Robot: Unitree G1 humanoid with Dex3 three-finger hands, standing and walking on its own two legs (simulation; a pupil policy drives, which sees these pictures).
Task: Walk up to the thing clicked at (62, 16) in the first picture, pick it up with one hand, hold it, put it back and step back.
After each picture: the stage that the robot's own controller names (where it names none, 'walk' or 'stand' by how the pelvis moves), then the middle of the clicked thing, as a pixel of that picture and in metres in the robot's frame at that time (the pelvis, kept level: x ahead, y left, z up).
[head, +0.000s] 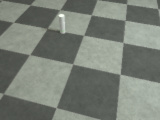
stand; (62, 24) +1.66 +0.18 -0.65
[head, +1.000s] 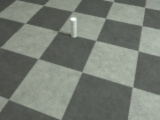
walk; (73, 27) +1.54 +0.16 -0.65
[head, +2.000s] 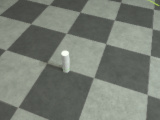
walk; (65, 62) +0.96 +0.17 -0.64
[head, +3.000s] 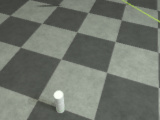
walk; (59, 102) +0.58 +0.16 -0.64
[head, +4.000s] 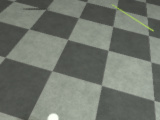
stand; out of the picture +0.41 +0.11 -0.64
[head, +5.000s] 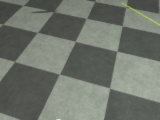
stand; out of the picture +0.37 +0.13 -0.66
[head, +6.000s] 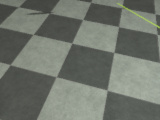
stand; out of the picture +0.34 +0.14 -0.66
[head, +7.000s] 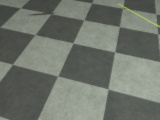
stand; out of the picture +0.36 +0.14 -0.66
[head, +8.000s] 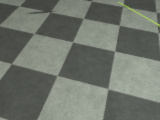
stand; out of the picture +0.35 +0.14 -0.66
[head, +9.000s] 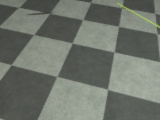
go down; out of the picture +0.35 +0.14 -0.66
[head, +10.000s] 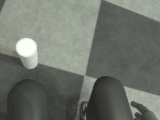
go down; (28, 56) +0.44 +0.16 -0.28
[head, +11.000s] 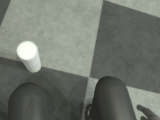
approach; (31, 59) +0.44 +0.16 -0.26
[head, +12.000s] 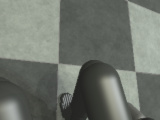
close in; out of the picture +0.43 +0.20 -0.17
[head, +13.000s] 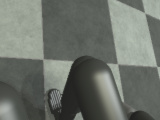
close; out of the picture +0.44 +0.22 -0.16
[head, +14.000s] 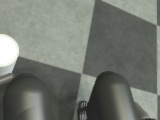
lift; (0, 63) +0.35 +0.24 -0.08
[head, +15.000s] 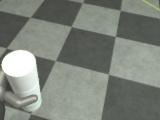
hold; (26, 86) +0.30 +0.16 +0.07
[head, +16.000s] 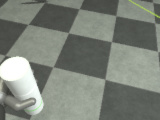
hold; (26, 90) +0.30 +0.17 +0.04
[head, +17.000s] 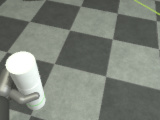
hold; (30, 85) +0.32 +0.16 +0.04
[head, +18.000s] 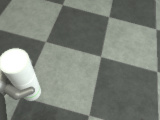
crouch; (24, 79) +0.35 +0.16 -0.01
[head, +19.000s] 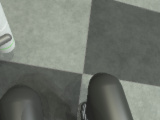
lower; out of the picture +0.49 +0.19 -0.04
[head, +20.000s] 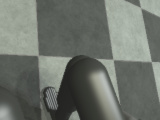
lower; out of the picture +0.46 +0.24 -0.17
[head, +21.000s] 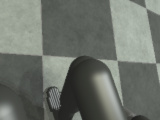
lower; out of the picture +0.45 +0.23 -0.17
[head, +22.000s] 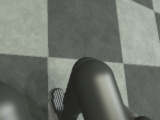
lower; out of the picture +0.44 +0.23 -0.16
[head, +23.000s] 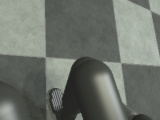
lower; out of the picture +0.43 +0.23 -0.16
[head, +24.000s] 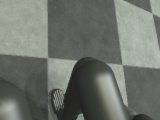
open; out of the picture +0.42 +0.22 -0.17
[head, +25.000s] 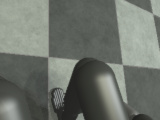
rise; out of the picture +0.42 +0.22 -0.17
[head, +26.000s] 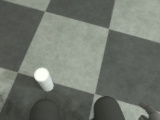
walk; (45, 80) +0.42 +0.16 -0.41
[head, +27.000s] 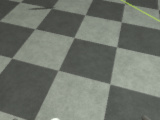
stand; out of the picture +0.37 +0.13 -0.60
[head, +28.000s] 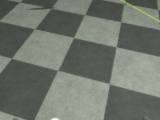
stand; out of the picture +0.37 +0.14 -0.60
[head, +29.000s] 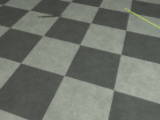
stand; out of the picture +0.39 +0.12 -0.64
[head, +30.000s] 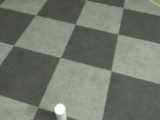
walk; (61, 114) +0.40 +0.11 -0.63
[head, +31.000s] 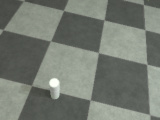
walk; (54, 89) +0.55 +0.13 -0.65
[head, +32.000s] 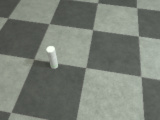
walk; (52, 58) +0.87 +0.24 -0.62
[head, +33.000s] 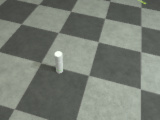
stand; (59, 62) +0.95 +0.16 -0.65
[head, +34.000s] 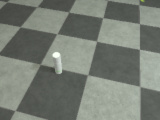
stand; (57, 63) +0.96 +0.19 -0.66
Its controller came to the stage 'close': yes
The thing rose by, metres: 0.69
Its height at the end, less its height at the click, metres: +0.00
